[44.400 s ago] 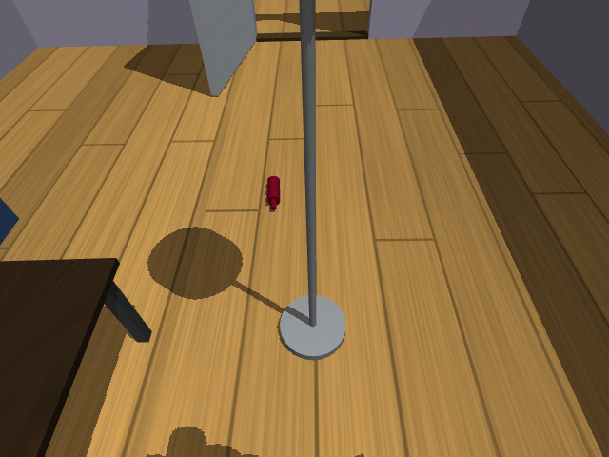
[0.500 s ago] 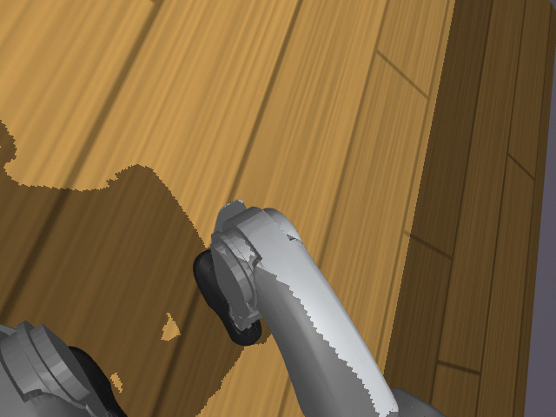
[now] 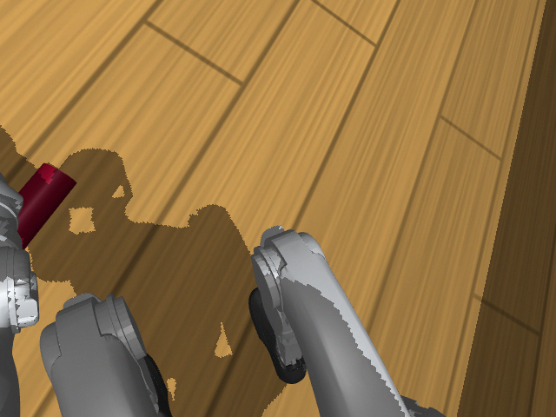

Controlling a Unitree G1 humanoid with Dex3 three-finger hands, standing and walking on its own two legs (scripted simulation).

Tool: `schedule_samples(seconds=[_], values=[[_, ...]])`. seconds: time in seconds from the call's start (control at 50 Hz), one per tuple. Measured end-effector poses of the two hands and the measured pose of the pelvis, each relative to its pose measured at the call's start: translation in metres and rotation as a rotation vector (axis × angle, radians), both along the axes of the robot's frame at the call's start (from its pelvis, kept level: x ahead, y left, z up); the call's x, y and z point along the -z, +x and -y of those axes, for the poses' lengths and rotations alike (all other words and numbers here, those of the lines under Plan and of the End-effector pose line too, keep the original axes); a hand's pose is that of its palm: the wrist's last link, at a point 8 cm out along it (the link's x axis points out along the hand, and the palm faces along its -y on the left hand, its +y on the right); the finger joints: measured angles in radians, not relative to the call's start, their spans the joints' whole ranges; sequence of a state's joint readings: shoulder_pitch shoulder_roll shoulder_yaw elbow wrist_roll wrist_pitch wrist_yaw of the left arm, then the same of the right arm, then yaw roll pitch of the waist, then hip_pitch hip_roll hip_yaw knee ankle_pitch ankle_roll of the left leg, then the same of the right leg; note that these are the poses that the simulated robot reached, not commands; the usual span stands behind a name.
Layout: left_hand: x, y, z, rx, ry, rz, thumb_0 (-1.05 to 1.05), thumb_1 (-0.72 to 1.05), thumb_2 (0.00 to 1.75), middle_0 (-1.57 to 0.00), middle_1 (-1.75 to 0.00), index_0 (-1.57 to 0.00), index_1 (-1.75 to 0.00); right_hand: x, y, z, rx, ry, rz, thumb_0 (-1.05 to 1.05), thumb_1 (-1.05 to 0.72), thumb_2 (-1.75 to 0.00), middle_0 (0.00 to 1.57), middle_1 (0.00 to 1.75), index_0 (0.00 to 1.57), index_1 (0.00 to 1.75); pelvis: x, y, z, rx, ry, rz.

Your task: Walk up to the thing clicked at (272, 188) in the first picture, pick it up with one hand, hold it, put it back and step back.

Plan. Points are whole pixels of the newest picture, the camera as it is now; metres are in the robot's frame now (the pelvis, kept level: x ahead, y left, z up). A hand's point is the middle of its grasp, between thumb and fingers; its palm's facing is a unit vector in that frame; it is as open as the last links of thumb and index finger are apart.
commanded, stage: withdraw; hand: left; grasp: from above
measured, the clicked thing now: (22, 219) +0.46 +0.29 -0.32
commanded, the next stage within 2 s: home in 0.46 s
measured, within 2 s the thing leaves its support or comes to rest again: neither
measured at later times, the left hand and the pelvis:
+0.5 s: hand out of the picture +0.45 +0.30 -0.17, palm faces -0.46 -0.08 -0.88, open 13.7 cm; pelvis -0.02 +0.00 -0.01, yaw +5 degrees
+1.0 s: hand out of the picture +0.43 +0.26 -0.08, palm faces -0.31 -0.44 -0.84, open 9.9 cm; pelvis +0.01 -0.01 +0.05, yaw +8 degrees
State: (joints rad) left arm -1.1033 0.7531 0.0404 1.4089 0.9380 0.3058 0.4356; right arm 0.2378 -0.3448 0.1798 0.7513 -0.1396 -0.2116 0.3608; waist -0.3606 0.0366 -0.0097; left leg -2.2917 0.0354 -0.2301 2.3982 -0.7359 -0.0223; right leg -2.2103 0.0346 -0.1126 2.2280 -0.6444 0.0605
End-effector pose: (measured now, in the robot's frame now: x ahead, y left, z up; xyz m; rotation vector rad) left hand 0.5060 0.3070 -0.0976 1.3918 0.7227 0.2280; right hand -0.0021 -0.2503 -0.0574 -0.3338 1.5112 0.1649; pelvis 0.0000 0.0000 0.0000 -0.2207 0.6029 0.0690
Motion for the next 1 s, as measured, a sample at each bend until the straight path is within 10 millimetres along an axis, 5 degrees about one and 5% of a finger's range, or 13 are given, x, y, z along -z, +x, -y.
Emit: schedule_samples(seconds=[0.12, 0.32, 0.48, 0.6, 0.68, 0.76, 0.86, 1.0], values=[[-0.03, -0.034, -0.004, 0.121, -0.03, -0.176, 0.0, -0.42, 0.95, -0.14, -0.93, -0.14, -0.92, 0.018, 0.042, 0.007, -0.012, 0.004, 0.135, 0.01, -0.91, -0.9, 0.2, 0.3, 0.2, 0.3, -0.009, -0.01, -0.001, -0.028, 0.035, 0.041], [-0.027, -0.058, 0.01, 0.457, -0.108, -0.201, 0.0, -0.43, 0.98, -0.12, -0.95, -0.12, -0.95, 0.017, 0.081, 0.025, -0.1, -0.165, 0.214, 0.01, -0.9, -0.9, 0.2, 0.3, 0.2, 0.3, -0.01, -0.026, 0.004, -0.054, 0.067, 0.072], [0.003, -0.046, 0.001, 0.486, -0.062, -0.14, 0.0, -0.43, 0.98, -0.11, -0.96, -0.11, -0.95, 0.02, 0.075, 0.025, -0.091, -0.253, 0.166, 0.01, -0.89, -0.9, 0.2, 0.3, 0.2, 0.29, 0.007, -0.02, 0.004, -0.054, 0.06, 0.044], [0.046, -0.038, 0.024, 0.497, -0.066, -0.14, 0.0, -0.41, 0.96, -0.13, -0.94, -0.14, -0.93, 0.028, 0.056, 0.016, -0.061, -0.245, 0.087, 0.01, -0.89, -0.89, 0.2, 0.3, 0.21, 0.29, 0.015, -0.012, 0.003, -0.049, 0.05, 0.007], [0.056, -0.035, 0.038, 0.488, -0.06, -0.067, 0.0, -0.35, 0.95, -0.18, -0.88, -0.18, -0.87, 0.035, 0.043, 0.011, -0.011, -0.216, 0.037, 0.01, -0.89, -0.89, 0.21, 0.3, 0.21, 0.29, 0.018, -0.005, 0.003, -0.045, 0.058, -0.017], [0.04, -0.033, 0.041, 0.401, -0.056, 0.005, 0.0, -0.22, 0.93, -0.21, -0.76, -0.21, -0.76, 0.042, 0.042, 0.009, 0.033, -0.172, 0.021, 0.01, -0.89, -0.9, 0.21, 0.3, 0.21, 0.3, 0.013, 0.0, 0.006, -0.041, 0.08, -0.032], [-0.004, -0.035, 0.035, 0.234, -0.112, 0.03, 0.0, -0.02, 0.92, -0.24, -0.65, -0.22, -0.65, 0.042, 0.057, 0.01, 0.068, -0.114, 0.064, 0.01, -0.89, -0.9, 0.21, 0.3, 0.21, 0.3, -0.003, 0.004, 0.01, -0.038, 0.097, -0.048], [-0.074, -0.08, 0.031, 0.09, -0.299, -0.019, 0.0, 0.31, 0.96, -0.24, -0.55, -0.23, -0.55, 0.018, 0.097, 0.014, 0.089, -0.049, 0.188, 0.01, -0.9, -0.9, 0.21, 0.3, 0.21, 0.3, -0.046, 0.006, 0.012, -0.052, 0.118, -0.041]])
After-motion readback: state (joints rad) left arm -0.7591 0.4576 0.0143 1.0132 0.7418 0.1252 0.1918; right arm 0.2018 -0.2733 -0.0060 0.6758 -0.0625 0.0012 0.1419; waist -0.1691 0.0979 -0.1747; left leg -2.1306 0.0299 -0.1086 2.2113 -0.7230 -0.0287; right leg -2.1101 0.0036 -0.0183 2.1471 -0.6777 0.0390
